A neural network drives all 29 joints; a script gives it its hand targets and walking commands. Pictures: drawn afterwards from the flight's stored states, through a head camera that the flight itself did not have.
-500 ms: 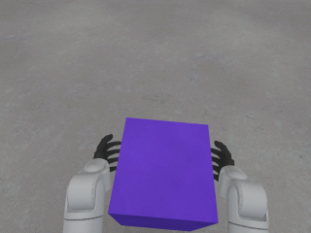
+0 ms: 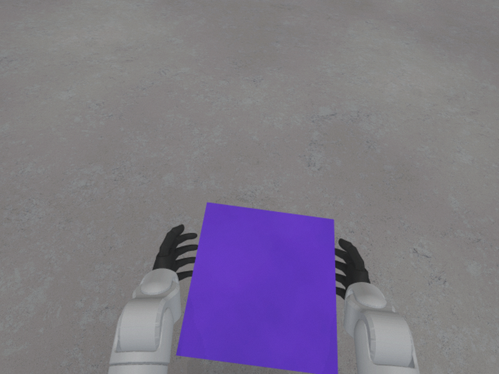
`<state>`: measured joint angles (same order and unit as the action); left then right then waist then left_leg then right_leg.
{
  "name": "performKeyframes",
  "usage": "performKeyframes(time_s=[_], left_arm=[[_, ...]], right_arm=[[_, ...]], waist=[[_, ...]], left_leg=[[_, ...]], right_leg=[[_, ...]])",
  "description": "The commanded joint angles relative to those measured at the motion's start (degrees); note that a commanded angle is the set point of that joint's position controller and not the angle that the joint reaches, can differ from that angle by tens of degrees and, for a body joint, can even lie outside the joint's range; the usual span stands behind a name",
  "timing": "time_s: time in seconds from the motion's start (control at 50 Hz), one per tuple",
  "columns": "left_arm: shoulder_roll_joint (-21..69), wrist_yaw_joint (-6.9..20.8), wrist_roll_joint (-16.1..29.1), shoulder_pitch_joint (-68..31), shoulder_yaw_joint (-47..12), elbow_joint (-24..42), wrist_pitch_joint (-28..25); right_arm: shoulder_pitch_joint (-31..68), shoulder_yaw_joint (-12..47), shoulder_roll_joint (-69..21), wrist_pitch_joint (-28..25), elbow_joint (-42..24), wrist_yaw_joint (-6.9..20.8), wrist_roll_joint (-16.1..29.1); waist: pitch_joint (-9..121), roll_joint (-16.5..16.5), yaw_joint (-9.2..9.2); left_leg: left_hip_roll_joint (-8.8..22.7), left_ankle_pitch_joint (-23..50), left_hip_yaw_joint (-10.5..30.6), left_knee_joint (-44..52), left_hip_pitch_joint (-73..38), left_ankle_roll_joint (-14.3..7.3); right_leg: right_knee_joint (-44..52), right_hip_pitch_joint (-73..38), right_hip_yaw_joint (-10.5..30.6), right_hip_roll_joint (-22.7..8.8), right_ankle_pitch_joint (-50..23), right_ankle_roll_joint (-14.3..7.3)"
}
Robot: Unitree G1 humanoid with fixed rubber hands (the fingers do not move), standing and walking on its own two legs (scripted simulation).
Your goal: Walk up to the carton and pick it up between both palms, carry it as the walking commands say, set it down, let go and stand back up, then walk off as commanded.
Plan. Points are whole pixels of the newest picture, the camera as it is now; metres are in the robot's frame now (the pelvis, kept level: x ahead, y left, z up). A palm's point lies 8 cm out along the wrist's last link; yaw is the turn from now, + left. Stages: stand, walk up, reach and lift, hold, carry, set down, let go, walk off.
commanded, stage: carry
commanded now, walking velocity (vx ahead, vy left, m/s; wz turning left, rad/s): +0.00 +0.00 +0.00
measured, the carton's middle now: (256, 294) +0.28 -0.01 -0.06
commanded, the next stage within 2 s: none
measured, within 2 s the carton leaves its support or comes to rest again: neither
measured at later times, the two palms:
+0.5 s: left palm (209, 88) +0.78 +0.09 +0.02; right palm (322, 95) +0.75 -0.19 +0.03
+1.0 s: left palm (224, 4) +1.26 +0.07 +0.04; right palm (304, 17) +1.22 -0.22 +0.02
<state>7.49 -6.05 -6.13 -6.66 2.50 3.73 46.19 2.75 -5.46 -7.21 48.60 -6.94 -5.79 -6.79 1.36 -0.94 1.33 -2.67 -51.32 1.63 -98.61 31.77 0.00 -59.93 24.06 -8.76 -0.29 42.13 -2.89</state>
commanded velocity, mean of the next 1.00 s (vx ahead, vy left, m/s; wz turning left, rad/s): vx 0.00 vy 0.00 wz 0.00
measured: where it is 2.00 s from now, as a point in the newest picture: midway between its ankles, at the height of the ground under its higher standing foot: (245, 110)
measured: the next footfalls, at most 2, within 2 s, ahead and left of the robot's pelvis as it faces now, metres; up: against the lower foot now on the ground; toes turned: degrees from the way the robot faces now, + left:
left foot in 0.12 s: +0.23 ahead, +0.08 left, +0.00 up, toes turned -3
right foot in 0.38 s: +0.48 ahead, -0.11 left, +0.00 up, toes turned -7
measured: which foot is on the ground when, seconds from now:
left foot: up 0.00-0.10, down 0.12-0.40, up 0.42-0.62, down 0.64-0.94, up 0.96-1.00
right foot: down 0.00-0.12, up 0.14-0.36, down 0.38-0.66, up 0.68-0.92, down 0.94-1.00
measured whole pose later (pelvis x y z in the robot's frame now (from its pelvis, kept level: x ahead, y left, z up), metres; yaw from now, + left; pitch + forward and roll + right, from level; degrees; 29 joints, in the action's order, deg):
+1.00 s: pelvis +0.98 -0.04 +0.02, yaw -2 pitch +6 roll -2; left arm 7.3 -7.4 -6.1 -5.4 1.2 1.8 41.9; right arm 3.0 -4.5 -6.5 43.1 -2.3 -8.0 -6.4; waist 1.0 2.1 3.7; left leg -2.6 -36.3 -0.4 -73.5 19.3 -2.0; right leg -56.6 34.7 -5.6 1.7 27.2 -4.8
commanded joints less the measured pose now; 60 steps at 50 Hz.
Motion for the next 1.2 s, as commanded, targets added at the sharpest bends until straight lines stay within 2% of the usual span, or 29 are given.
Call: performKeyframes(time_s=[0.0, 0.04, 0.08, 0.12, 0.18, 0.26, 0.3, 0.34, 0.36, 0.38, 0.4, 0.48, 0.54, 0.58, 0.6, 0.62, 0.64, 0.66, 0.72, 0.76, 0.82, 0.9, 0.92, 0.94, 0.96, 1.04, 1.12, 1.16, 1.18], left_arm=[[38.55, 6.03, 14.62, -18.36, -33.02, 32.89, -5.41], [40.2, 6.77, 19.05, -23.22, -39.48, 38.86, -0.89], [35.28, 7.74, 13.75, -22.96, -31.98, 23.23, -0.12], [35.41, 8.02, 20.38, -25.67, -38.04, 32.09, 0.54], [34.02, 11.03, 16.98, -28.07, -30.38, 21.49, -0.35], [38.6, 11.88, 17.36, -19.59, -28.88, 16.25, 1.41], [36.23, 11.32, 11.52, -17.5, -22.92, 7.01, -2.51], [36.41, 9.85, 9.76, -17.6, -23.42, 10.42, -6.96], [40.42, 9.54, 11.56, -22.56, -26.57, 18.64, -8.27], [39.1, 9.49, 9.54, -20.61, -25.43, 14.28, -8.63], [38.99, 8.95, 8.09, -15.45, -25.47, 11.74, -8.74], [36.64, 6.45, 6.43, -14.73, -26.16, 14.78, -8.89], [36.66, 6.01, 13.78, -19.44, -34.54, 29.13, -7.45], [36.0, 7.44, 15.31, -24.66, -35.34, 30.3, -6.33], [33.22, 8.17, 14.0, -22.63, -33.66, 23.1, -5.95], [32.4, 8.54, 14.72, -26.29, -33.48, 23.71, -6.35], [32.27, 8.44, 16.1, -26.0, -34.61, 24.95, -5.68], [31.17, 9.6, 16.36, -25.45, -32.94, 20.73, -4.37], [32.49, 12.01, 14.84, -26.7, -28.79, 11.43, -6.1], [35.65, 12.64, 16.06, -21.79, -28.49, 11.17, -6.82], [34.78, 11.51, 12.74, -20.66, -25.84, 9.63, -9.1], [37.03, 9.45, 9.49, -20.54, -26.47, 11.4, -8.89], [37.32, 9.65, 8.32, -19.14, -25.76, 8.46, -8.69], [37.23, 9.48, 6.91, -17.35, -24.75, 7.56, -8.94], [37.93, 8.88, 6.58, -13.93, -24.6, 6.92, -8.59], [38.75, 7.37, 9.05, -16.36, -30.1, 15.41, -7.37], [39.58, 8.45, 13.99, -27.17, -34.69, 24.56, -6.83], [38.85, 9.65, 14.8, -27.54, -34.69, 21.29, -6.08], [38.99, 10.01, 15.38, -27.56, -35.42, 20.15, -5.63]], right_arm=[[24.8, 32.64, -34.71, -7.29, -26.57, 10.99, 19.91], [25.51, 38.37, -35.75, -3.37, -31.38, 10.01, 22.54], [19.7, 31.17, -34.95, -2.32, -13.03, 9.49, 13.53], [20.88, 30.73, -32.37, -2.64, -20.56, 8.18, 15.32], [22.09, 26.87, -35.65, -2.57, -9.62, 8.15, 9.5], [25.54, 33.99, -38.96, -1.5, -16.98, 8.09, 13.59], [29.45, 30.22, -36.81, -4.71, -11.38, 8.92, 10.19], [27.4, 31.4, -35.64, -7.59, -10.52, 10.21, 12.01], [31.62, 35.61, -36.78, -8.53, -17.01, 11.17, 16.21], [35.43, 35.85, -36.68, -8.71, -14.57, 11.6, 16.85], [32.86, 35.28, -38.25, -8.76, -12.43, 12.36, 17.84], [25.26, 29.75, -33.31, -10.0, -10.96, 12.82, 15.96], [22.11, 33.43, -33.32, -8.84, -19.67, 11.32, 17.93], [20.62, 32.77, -33.14, -7.81, -17.7, 10.39, 15.17], [17.88, 31.01, -32.32, -7.54, -11.0, 9.84, 11.54], [16.65, 28.07, -31.51, -8.3, -8.44, 9.28, 8.67], [15.74, 25.87, -29.88, -8.13, -9.57, 8.03, 7.85], [17.99, 23.24, -28.53, -7.87, -8.82, 7.76, 8.28], [17.92, 23.55, -33.67, -8.79, -0.06, 7.91, 4.56], [19.88, 28.47, -36.95, -9.63, -6.21, 7.68, 7.87], [27.73, 31.9, -36.91, -11.79, -10.79, 8.49, 9.97], [34.25, 35.67, -36.65, -11.39, -13.87, 10.59, 15.02], [35.72, 35.47, -36.59, -11.47, -12.24, 11.06, 15.13], [39.15, 36.34, -37.71, -11.43, -13.3, 11.53, 16.32], [37.92, 35.88, -38.01, -11.18, -14.54, 12.1, 16.62], [29.38, 34.3, -37.29, -9.92, -12.46, 13.04, 18.12], [27.2, 32.41, -37.02, -8.9, -14.32, 11.65, 15.69], [22.79, 31.6, -38.39, -8.23, -9.67, 11.17, 12.08], [22.12, 29.89, -36.92, -8.42, -9.38, 10.84, 10.0]], waist=[[24.33, 1.43, -7.28], [25.98, 6.09, -3.65], [33.87, -3.01, 1.48], [40.85, 27.83, 1.19], [24.1, 7.97, 1.73], [18.8, 5.62, 2.51], [18.11, 2.7, 0.99], [26.41, 7.01, -2.58], [34.35, 7.18, -4.87], [40.53, -10.51, -6.56], [42.94, -24.96, -6.68], [25.22, -0.65, -8.12], [28.76, 0.94, -6.07], [29.09, 1.94, -2.53], [31.64, -5.22, -1.06], [39.23, -3.89, 1.3], [40.67, 11.18, 0.88], [41.95, 23.45, 0.65], [26.93, 5.51, 0.76], [22.15, 2.41, 1.66], [21.49, 4.26, 0.79], [29.72, 11.53, -3.58], [37.57, 5.53, -5.03], [43.63, -18.67, -7.42], [45.05, -21.85, -6.48], [28.26, -2.14, -7.89], [29.33, 0.7, -4.71], [33.17, -5.9, -1.59], [39.63, -3.58, 0.39]], left_leg=[[0.8, -13.96, 5.78, 5.47, 55.86, -2.42], [1.8, 14.06, -3.01, 45.12, 24.71, -1.34], [-6.65, 57.2, -13.08, 65.47, -24.96, -1.43], [20.8, 150.69, 29.86, 58.92, -56.25, -21.98], [19.45, 123.0, 31.79, 60.32, -51.37, -20.97], [15.15, 118.85, 25.82, 56.82, -55.12, -15.38], [10.99, 116.87, 17.0, 58.4, -47.5, -10.92], [5.23, 118.69, 2.38, 46.64, -25.99, -5.62], [6.07, 105.98, -1.46, 33.46, -14.52, -2.4], [-2.19, 50.74, -4.74, 5.82, 2.12, 4.18], [-6.11, 12.86, -2.69, -5.27, 16.62, 4.26], [-2.22, -7.44, 4.08, -6.42, 54.16, -2.11], [1.89, 0.25, 0.55, 22.11, 44.1, -2.42], [-1.58, 36.08, -9.92, 60.13, 4.12, -0.34], [-5.87, 53.68, -15.03, 64.97, -14.97, -0.96], [-0.08, 82.02, -4.97, 63.41, -35.5, -8.97], [14.84, 132.47, 16.89, 62.45, -47.74, -20.61], [23.2, 153.14, 27.76, 58.29, -56.19, -27.13], [20.28, 125.7, 31.53, 60.79, -55.4, -22.18], [19.03, 119.35, 28.32, 58.58, -51.46, -19.64], [14.41, 116.23, 20.53, 59.2, -50.76, -13.51], [6.5, 110.92, 0.94, 46.45, -22.1, -4.59], [5.33, 88.51, -1.58, 31.96, -10.26, 0.08], [-5.49, 31.89, -3.11, 6.18, 7.78, 5.15], [-4.01, 12.45, -0.24, 4.18, 15.6, 2.42], [0.02, -3.71, 3.63, 4.34, 47.92, -2.84], [3.15, 18.79, -0.01, 46.11, 26.4, -1.91], [-4.83, 54.45, -12.71, 65.54, -12.59, -1.55], [0.33, 81.62, -4.78, 64.32, -31.55, -8.46]], right_leg=[[13.09, -67.26, 37.37, -18.24, -107.73, -11.43], [12.79, -44.72, 19.89, -12.27, -99.41, -5.69], [-6.94, -15.33, 2.6, -6.86, -101.25, -1.36], [-41.81, 18.83, 8.62, 10.87, -7.83, 5.52], [-39.12, 37.09, 13.14, 4.71, -3.84, 2.76], [-29.26, 50.12, 10.31, 2.95, 7.01, -0.6], [-0.85, 37.58, 3.72, 2.48, -4.38, -1.21], [23.0, -5.77, -5.99, 9.24, -34.89, -0.34], [28.72, -27.7, 0.16, 4.19, -60.44, -4.01], [23.59, -48.23, 23.81, -13.16, -119.11, -17.53], [17.66, -61.71, 34.26, -21.14, -145.63, -24.09], [15.93, -65.62, 41.77, -19.02, -113.43, -16.74], [15.82, -58.64, 29.22, -14.47, -106.28, -9.44], [14.31, -29.93, 9.96, -5.72, -96.16, -4.87], [5.91, -19.62, 5.88, -5.14, -98.09, -4.13], [-7.81, -6.83, 4.16, -4.78, -84.06, 0.15], [-27.42, 8.18, 4.87, 5.46, -31.72, 3.57], [-37.95, 16.43, 11.31, 8.92, -7.34, 4.49], [-34.16, 37.41, 14.2, 3.64, -3.05, 2.88], [-30.31, 40.96, 14.49, 1.93, 2.1, 1.45], [-11.48, 40.13, 8.25, 0.48, -1.02, -0.08], [26.88, -15.53, -0.74, 5.55, -47.0, -2.45], [22.26, -36.31, 14.67, -6.02, -88.95, -10.94], [18.64, -55.94, 31.81, -18.63, -138.88, -23.82], [18.05, -62.27, 33.96, -22.25, -141.35, -23.44], [15.62, -65.18, 39.11, -18.05, -113.58, -16.11], [17.08, -47.31, 22.88, -12.34, -95.34, -8.31], [8.78, -22.68, 7.15, -5.75, -94.11, -4.35], [-2.57, -11.48, 4.99, -5.45, -83.88, -0.25]])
